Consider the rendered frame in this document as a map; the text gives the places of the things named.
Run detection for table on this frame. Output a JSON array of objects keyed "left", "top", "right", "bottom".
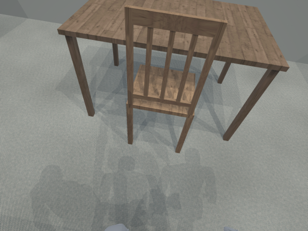
[{"left": 57, "top": 0, "right": 290, "bottom": 141}]

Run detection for chair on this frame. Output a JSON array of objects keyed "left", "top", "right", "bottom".
[{"left": 125, "top": 5, "right": 228, "bottom": 153}]

